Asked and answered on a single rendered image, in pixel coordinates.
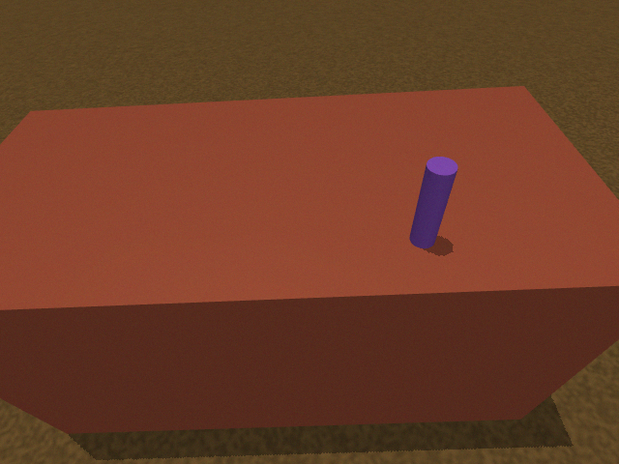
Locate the can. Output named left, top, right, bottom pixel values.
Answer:
left=409, top=157, right=457, bottom=248

